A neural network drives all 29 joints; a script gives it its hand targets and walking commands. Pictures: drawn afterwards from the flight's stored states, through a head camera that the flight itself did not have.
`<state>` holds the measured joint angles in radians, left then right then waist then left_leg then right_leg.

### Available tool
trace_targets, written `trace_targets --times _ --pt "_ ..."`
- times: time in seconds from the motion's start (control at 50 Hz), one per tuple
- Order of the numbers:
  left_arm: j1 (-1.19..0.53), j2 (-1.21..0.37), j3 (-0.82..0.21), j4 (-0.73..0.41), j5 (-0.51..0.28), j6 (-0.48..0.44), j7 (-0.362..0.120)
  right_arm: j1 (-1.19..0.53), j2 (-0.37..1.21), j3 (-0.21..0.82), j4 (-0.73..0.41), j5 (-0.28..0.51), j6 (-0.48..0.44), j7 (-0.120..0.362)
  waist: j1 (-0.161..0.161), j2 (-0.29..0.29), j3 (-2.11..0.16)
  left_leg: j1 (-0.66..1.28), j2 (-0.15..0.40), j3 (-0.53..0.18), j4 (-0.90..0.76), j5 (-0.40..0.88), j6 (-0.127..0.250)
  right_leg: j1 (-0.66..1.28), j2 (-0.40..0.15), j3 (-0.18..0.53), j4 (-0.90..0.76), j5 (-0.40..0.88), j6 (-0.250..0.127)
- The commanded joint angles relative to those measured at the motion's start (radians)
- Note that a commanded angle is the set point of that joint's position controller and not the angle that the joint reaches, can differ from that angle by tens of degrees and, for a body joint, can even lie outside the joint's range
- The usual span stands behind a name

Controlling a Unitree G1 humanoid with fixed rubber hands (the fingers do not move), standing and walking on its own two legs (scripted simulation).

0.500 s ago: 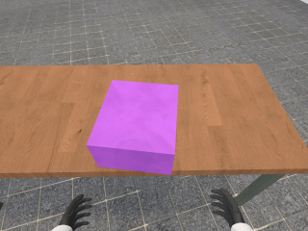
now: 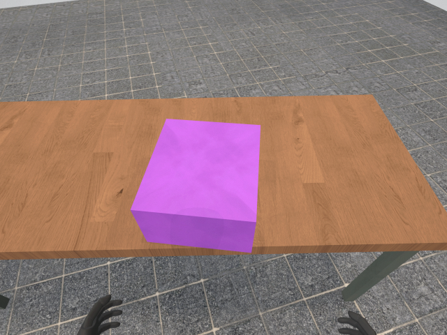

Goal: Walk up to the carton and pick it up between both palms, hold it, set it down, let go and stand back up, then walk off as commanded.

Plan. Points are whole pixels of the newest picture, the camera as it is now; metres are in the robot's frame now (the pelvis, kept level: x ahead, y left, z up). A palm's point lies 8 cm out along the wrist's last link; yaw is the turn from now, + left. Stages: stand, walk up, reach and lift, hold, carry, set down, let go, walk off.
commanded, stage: stand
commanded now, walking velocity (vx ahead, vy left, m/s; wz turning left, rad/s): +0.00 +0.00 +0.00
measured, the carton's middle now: (205, 181) +0.47 +0.03 -0.06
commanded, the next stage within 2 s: walk off in 0.20 s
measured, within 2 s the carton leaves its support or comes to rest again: neither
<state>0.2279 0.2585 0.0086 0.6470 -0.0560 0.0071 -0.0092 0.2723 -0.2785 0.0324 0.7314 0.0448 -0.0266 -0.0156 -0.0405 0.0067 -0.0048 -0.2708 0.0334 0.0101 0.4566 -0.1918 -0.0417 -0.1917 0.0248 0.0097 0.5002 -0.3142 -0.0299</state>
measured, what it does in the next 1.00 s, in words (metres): walks backwards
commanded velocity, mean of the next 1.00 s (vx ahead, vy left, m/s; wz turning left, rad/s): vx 0.00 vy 0.00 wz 0.00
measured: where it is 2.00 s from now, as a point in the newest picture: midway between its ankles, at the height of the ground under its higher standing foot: outside the picture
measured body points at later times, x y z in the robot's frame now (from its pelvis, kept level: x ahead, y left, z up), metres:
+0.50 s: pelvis -0.03 +0.00 +0.00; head -0.04 -0.01 +0.45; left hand +0.12 +0.26 -0.09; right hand +0.07 -0.26 -0.12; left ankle +0.03 +0.14 -0.74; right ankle -0.03 -0.10 -0.74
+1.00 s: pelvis -0.14 +0.08 -0.02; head -0.15 +0.10 +0.42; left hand -0.03 +0.37 -0.14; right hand -0.07 -0.22 -0.12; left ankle -0.04 +0.13 -0.74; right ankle -0.16 -0.09 -0.67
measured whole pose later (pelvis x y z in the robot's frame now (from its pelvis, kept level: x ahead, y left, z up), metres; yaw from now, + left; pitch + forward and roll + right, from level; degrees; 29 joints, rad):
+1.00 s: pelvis -0.14 +0.08 -0.02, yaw +1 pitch -7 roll -2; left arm 0.24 0.35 0.02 0.71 -0.05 0.09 0.03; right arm 0.30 -0.37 0.03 0.73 0.03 0.07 0.00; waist -0.04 -0.02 0.11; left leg -0.35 -0.06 0.07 0.67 -0.20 0.10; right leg -0.35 0.09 0.17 1.15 -0.49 -0.03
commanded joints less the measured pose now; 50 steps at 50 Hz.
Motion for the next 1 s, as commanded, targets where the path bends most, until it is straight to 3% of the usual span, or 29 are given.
trace_targets --times 0.0,0.02,0.04,0.06,0.1,0.18,0.2,0.22,0.26,0.28,0.3,0.32,0.36,0.38,0.42,0.44,0.54,0.6,0.66,0.72,0.74,0.76,0.78,0.8,0.82,0.88,0.9,0.92,0.98 --pt "0.049 0.267 0.096 -0.019 0.073 -0.074 0.023 -0.016 -0.222 -0.07 -0.015 -0.074 -0.042 -0.003 0.035 0.031 -0.174 0.168 0.092 -0.053 -0.02 0.295 0.081 0.115 -0.133 0.085 -0.088 0.419 0.0" --pt "0.061 0.27 0.096 -0.013 0.077 -0.075 0.021 -0.026 -0.234 -0.071 -0.009 -0.074 -0.038 -0.007 0.043 0.056 -0.154 0.176 0.101 -0.056 -0.006 0.295 0.081 0.095 -0.133 0.097 -0.097 0.422 -0.007" --pt "0.077 0.275 0.102 -0.011 0.074 -0.074 0.023 -0.026 -0.201 -0.073 -0.021 -0.063 -0.044 0.0 0.035 -0.016 -0.202 0.204 0.102 -0.07 -0.007 0.288 0.088 0.116 -0.129 0.091 -0.1 0.392 -0.007" --pt "0.056 0.261 0.091 -0.005 0.071 -0.072 0.019 -0.025 -0.21 -0.067 -0.019 -0.067 -0.046 0.002 0.029 0.022 -0.172 0.195 0.098 -0.067 -0.021 0.275 0.077 0.104 -0.135 0.09 -0.117 0.362 -0.011" --pt "0.036 0.263 0.09 -0.001 0.067 -0.071 0.021 -0.03 -0.233 -0.073 -0.011 -0.078 -0.047 0.0 0.037 -0.018 -0.14 0.173 0.097 -0.063 -0.027 0.229 0.075 0.087 -0.137 0.086 -0.121 0.355 -0.012" --pt "0.043 0.271 0.089 0.023 0.073 -0.075 0.019 0.009 -0.232 -0.074 -0.004 -0.077 -0.041 0.002 0.028 0.037 -0.098 0.162 0.099 -0.061 -0.043 0.144 0.074 0.03 -0.132 0.115 -0.147 0.239 -0.003" --pt "0.025 0.261 0.079 0.011 0.078 -0.077 0.014 0.012 -0.23 -0.077 -0.007 -0.067 -0.044 0.012 0.005 -0.007 -0.132 0.196 0.099 -0.077 -0.034 0.145 0.074 0.04 -0.129 0.108 -0.136 0.269 -0.014" --pt "0.021 0.276 0.098 0.02 0.081 -0.077 0.016 0.016 -0.235 -0.075 0.005 -0.078 -0.04 0.009 0.023 -0.045 -0.11 0.165 0.111 -0.091 -0.026 0.201 0.094 0.04 -0.129 0.107 -0.12 0.3 -0.012" --pt "0.016 0.24 0.083 0.015 0.072 -0.078 0.011 -0.021 -0.241 -0.072 -0.001 -0.081 -0.046 0.01 0.039 -0.003 -0.12 0.185 0.117 -0.085 -0.028 0.225 0.089 0.023 -0.133 0.099 -0.125 0.252 -0.006" --pt "0.004 0.26 0.089 0.015 0.071 -0.081 0.013 -0.021 -0.239 -0.073 -0.009 -0.076 -0.043 0.006 0.017 -0.024 -0.12 0.181 0.117 -0.09 -0.041 0.156 0.089 0.016 -0.13 0.11 -0.142 0.235 -0.008" --pt "0.028 0.255 0.087 0.009 0.071 -0.079 0.012 -0.021 -0.231 -0.077 -0.01 -0.077 -0.043 0.012 0.022 0.022 -0.143 0.178 0.092 -0.074 -0.042 0.11 0.081 0.031 -0.131 0.101 -0.141 0.211 -0.011" --pt "0.028 0.266 0.091 0.024 0.076 -0.079 0.01 -0.041 -0.211 -0.066 -0.014 -0.084 -0.042 0.007 0.03 -0.04 -0.11 0.169 0.101 -0.079 -0.032 0.122 0.084 0.018 -0.127 0.108 -0.144 0.215 -0.006" --pt "0.025 0.254 0.087 0.03 0.081 -0.077 0.016 -0.01 -0.241 -0.082 -0.001 -0.072 -0.041 0.006 0.022 0.014 -0.093 0.148 0.105 -0.077 -0.041 0.115 0.082 0.018 -0.132 0.122 -0.147 0.222 -0.004" --pt "-0.023 0.348 0.088 0.045 0.037 -0.053 0.031 -0.038 -0.296 -0.088 0.001 -0.065 -0.017 -0.012 0.028 -0.045 -0.033 0.036 0.079 -0.088 0.053 0.421 0.104 0.014 -0.153 0.108 -0.007 0.563 -0.022" --pt "0.0 0.356 0.093 0.055 0.036 -0.044 0.04 -0.012 -0.28 -0.093 0.013 -0.052 -0.011 -0.017 0.027 -0.025 -0.143 0.041 0.079 -0.067 0.1 0.429 0.122 0.069 -0.173 0.116 0.044 0.646 -0.048" --pt "-0.003 0.361 0.101 0.052 0.041 -0.03 0.043 -0.016 -0.279 -0.097 0.004 -0.054 -0.003 -0.02 0.035 0.019 -0.126 0.028 0.058 -0.045 0.121 0.395 0.112 0.056 -0.182 0.141 0.045 0.634 -0.061" --pt "-0.041 0.362 0.106 0.013 0.065 0.003 0.037 0.012 -0.273 -0.103 -0.017 -0.064 0.023 -0.02 0.032 -0.107 0.001 0.004 0.004 -0.023 0.217 0.122 0.089 -0.096 -0.226 0.167 -0.024 0.512 -0.114" --pt "-0.118 0.366 0.096 -0.032 0.067 0.011 0.039 0.002 -0.284 -0.105 -0.038 -0.077 0.047 -0.014 0.019 -0.161 0.171 -0.011 -0.024 -0.012 0.314 -0.191 0.082 -0.329 -0.268 0.211 -0.122 0.244 -0.145" --pt "-0.2 0.385 0.098 -0.067 0.079 0.008 0.041 0.059 -0.293 -0.126 -0.04 -0.082 0.059 -0.002 -0.014 -0.184 0.253 -0.004 -0.045 -0.021 0.485 -0.295 0.077 -0.505 -0.336 0.294 -0.197 -0.007 -0.214" --pt "-0.219 0.381 0.1 -0.1 0.085 0.016 0.048 0.102 -0.299 -0.127 -0.03 -0.08 0.051 0.01 -0.036 -0.102 0.244 0.016 -0.006 -0.034 0.331 -0.254 0.094 -0.509 -0.287 0.23 -0.052 -0.058 -0.163" --pt "-0.19 0.36 0.093 -0.096 0.091 0.028 0.044 0.112 -0.306 -0.124 -0.026 -0.084 0.046 0.012 -0.036 -0.09 0.201 0.015 0.018 -0.096 0.167 -0.258 0.099 -0.437 -0.213 0.181 0.089 -0.068 -0.112" --pt "-0.101 0.316 0.085 -0.077 0.077 0.032 0.044 0.104 -0.369 -0.144 -0.042 -0.096 0.037 0.006 -0.022 0.181 0.137 -0.012 0.176 -0.348 -0.074 -0.083 0.16 -0.385 -0.068 0.085 0.365 -0.21 -0.038" --pt "-0.103 0.299 0.094 -0.065 0.063 0.039 0.061 0.049 -0.401 -0.148 -0.081 -0.08 0.034 0.012 -0.015 0.231 0.13 -0.155 0.298 -0.454 -0.196 0.034 0.21 -0.308 0.036 0.035 0.59 -0.362 0.025" --pt "-0.123 0.331 0.108 -0.065 0.064 0.046 0.077 -0.003 -0.438 -0.154 -0.111 -0.082 0.033 0.009 -0.018 0.21 0.149 -0.241 0.317 -0.556 -0.277 -0.162 0.23 -0.297 0.041 0.123 0.655 -0.352 0.029" --pt "-0.072 0.354 0.115 -0.041 0.056 0.051 0.074 -0.031 -0.433 -0.154 -0.114 -0.078 0.037 0.004 0.005 0.155 0.197 -0.297 0.278 -0.521 -0.307 -0.313 0.181 -0.291 0.051 0.181 0.7 -0.311 0.026" --pt "0.002 0.35 0.102 0.015 0.049 0.064 0.061 -0.117 -0.369 -0.132 -0.122 -0.089 0.049 -0.007 0.051 0.1 0.207 -0.285 0.217 -0.358 -0.246 -0.321 0.179 -0.299 0.048 0.178 0.778 -0.172 0.043" --pt "0.043 0.359 0.106 0.043 0.046 0.065 0.063 -0.126 -0.365 -0.137 -0.122 -0.093 0.057 -0.008 0.057 0.121 0.21 -0.276 0.183 -0.339 -0.262 -0.373 0.127 -0.281 0.06 0.188 0.764 -0.147 0.042" --pt "0.07 0.362 0.113 0.039 0.058 0.067 0.061 -0.123 -0.342 -0.136 -0.13 -0.094 0.061 -0.015 0.047 0.157 0.146 -0.217 0.188 -0.33 -0.246 -0.384 0.13 -0.263 0.053 0.19 0.762 -0.155 0.039" --pt "0.103 0.347 0.121 0.046 0.063 0.072 0.059 -0.079 -0.312 -0.129 -0.152 -0.099 0.063 -0.018 0.033 0.128 0.067 -0.076 0.195 -0.343 -0.219 -0.275 0.116 -0.254 0.057 0.185 0.719 -0.18 0.041"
